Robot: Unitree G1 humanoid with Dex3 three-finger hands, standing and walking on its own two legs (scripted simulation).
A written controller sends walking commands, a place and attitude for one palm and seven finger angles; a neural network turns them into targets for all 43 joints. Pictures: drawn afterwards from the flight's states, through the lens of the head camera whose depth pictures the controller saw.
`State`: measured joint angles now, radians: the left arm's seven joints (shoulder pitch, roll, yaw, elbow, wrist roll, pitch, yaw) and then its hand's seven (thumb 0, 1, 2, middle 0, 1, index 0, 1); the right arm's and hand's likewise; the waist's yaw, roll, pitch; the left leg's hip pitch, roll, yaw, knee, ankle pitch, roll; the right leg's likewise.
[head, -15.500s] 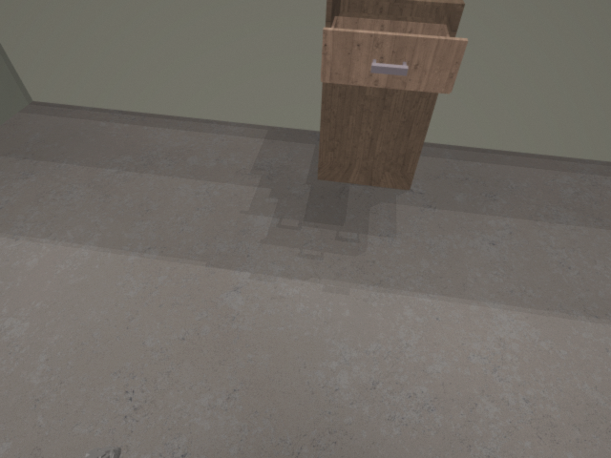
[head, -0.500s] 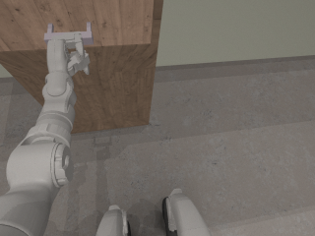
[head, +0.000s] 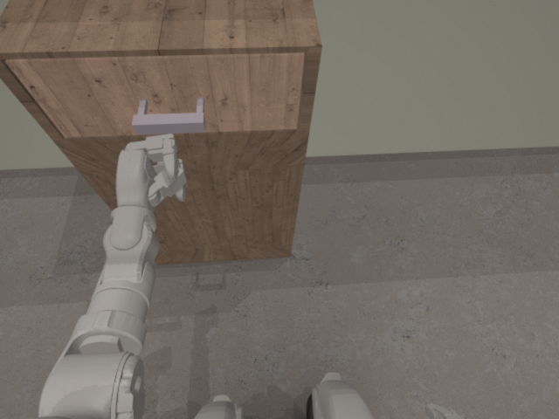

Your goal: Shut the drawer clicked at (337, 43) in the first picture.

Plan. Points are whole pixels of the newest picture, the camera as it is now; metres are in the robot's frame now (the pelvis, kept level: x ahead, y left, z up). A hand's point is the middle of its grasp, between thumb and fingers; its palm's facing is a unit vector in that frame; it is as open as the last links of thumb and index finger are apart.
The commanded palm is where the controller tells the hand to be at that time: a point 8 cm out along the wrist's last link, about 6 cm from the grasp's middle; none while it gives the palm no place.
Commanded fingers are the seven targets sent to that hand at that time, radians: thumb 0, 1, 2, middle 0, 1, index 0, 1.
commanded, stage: draw the hand back to the body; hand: left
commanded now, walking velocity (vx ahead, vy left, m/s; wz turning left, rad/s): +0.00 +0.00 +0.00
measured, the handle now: (171, 114) +0.57 +0.16 +0.05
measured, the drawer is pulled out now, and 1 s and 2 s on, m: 0.00 0.00 0.00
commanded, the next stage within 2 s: step back with the hand held close in 1.26 s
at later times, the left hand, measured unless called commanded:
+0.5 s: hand (97, 247) +0.30 +0.18 +0.14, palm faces +0.09 -0.98 -0.19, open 3.3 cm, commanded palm +0.26 +0.23 +0.15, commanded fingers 0.00 0.90 0.90 -1.40 -1.60 -1.40 -1.60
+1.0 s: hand out of the picture +0.20 +0.25 +0.21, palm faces +0.40 -0.84 -0.36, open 3.2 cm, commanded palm +0.15 +0.28 +0.23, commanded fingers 0.00 0.90 0.90 -1.40 -1.60 -1.40 -1.60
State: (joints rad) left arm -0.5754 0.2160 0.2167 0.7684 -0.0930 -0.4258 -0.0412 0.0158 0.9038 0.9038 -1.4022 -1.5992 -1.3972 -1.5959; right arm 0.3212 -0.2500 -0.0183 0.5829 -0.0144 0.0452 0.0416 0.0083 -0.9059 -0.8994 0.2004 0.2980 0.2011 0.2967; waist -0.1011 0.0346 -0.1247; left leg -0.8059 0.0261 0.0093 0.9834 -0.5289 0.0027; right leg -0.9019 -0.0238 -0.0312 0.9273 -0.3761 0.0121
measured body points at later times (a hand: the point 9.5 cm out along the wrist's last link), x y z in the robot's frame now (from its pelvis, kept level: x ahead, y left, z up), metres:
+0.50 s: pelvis +0.00 +0.00 +0.04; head +0.02 -0.01 +0.49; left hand +0.29 +0.23 +0.15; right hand +0.18 -0.23 -0.04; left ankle -0.04 +0.11 -0.68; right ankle +0.03 -0.13 -0.68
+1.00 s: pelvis +0.01 +0.00 +0.06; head -0.01 -0.02 +0.51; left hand +0.18 +0.29 +0.23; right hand +0.20 -0.20 -0.02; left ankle -0.04 +0.11 -0.68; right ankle +0.03 -0.13 -0.68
